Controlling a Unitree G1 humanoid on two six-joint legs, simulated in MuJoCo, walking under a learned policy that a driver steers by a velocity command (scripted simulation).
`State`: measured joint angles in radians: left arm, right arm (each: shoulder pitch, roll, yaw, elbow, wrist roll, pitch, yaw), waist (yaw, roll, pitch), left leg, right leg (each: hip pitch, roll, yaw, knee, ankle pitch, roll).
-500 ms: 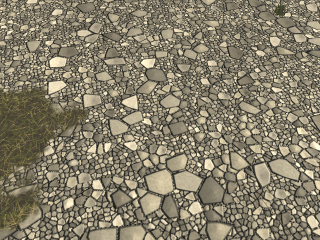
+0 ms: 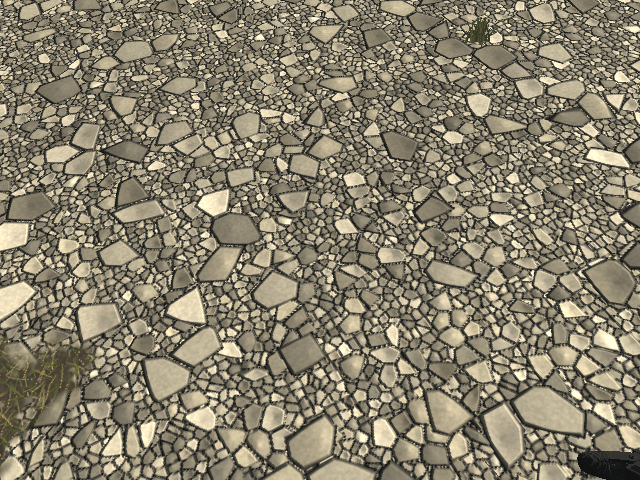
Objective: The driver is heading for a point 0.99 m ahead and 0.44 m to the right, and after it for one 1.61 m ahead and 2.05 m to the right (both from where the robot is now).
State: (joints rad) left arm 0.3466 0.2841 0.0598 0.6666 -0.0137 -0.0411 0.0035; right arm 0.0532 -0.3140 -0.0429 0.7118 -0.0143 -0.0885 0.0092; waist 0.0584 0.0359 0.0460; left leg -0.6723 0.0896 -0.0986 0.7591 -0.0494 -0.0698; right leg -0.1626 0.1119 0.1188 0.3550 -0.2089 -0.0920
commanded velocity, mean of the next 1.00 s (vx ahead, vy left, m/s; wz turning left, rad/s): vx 0.50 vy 0.00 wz -0.60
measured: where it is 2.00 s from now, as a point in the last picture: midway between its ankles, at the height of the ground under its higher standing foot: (555, 286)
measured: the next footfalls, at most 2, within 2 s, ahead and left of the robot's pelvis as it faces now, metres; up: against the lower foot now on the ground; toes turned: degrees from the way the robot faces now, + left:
left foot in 0.18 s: +0.29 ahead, +0.15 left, +0.00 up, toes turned -10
right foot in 0.70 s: +0.49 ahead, -0.19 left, +0.00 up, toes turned -27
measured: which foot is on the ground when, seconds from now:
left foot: up 0.00-0.16, down 0.18-0.68, up 0.70-1.00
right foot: down 0.00-0.18, up 0.20-0.68, down 0.70-1.00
